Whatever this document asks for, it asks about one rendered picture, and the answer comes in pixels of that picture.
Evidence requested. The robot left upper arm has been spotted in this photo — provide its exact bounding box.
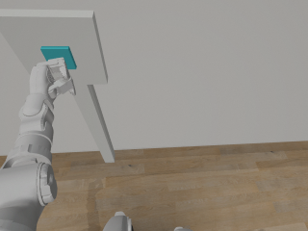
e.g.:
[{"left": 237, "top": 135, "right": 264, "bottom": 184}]
[{"left": 0, "top": 162, "right": 58, "bottom": 231}]

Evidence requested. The left robot hand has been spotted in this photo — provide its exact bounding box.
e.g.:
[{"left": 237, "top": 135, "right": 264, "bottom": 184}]
[{"left": 29, "top": 57, "right": 76, "bottom": 103}]

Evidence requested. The panel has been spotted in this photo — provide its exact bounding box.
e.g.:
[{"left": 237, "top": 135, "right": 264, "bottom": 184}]
[{"left": 0, "top": 9, "right": 116, "bottom": 163}]

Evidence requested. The button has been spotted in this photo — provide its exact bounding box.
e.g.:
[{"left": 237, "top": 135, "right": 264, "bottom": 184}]
[{"left": 40, "top": 46, "right": 77, "bottom": 69}]

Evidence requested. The robot left shin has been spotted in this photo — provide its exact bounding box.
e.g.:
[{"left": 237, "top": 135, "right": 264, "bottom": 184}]
[{"left": 115, "top": 211, "right": 125, "bottom": 216}]

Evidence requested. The left robot thigh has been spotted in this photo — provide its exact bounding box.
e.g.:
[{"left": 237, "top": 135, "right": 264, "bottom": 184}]
[{"left": 103, "top": 215, "right": 132, "bottom": 231}]

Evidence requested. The robot left forearm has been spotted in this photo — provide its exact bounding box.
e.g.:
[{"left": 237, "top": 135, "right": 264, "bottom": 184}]
[{"left": 0, "top": 93, "right": 55, "bottom": 170}]

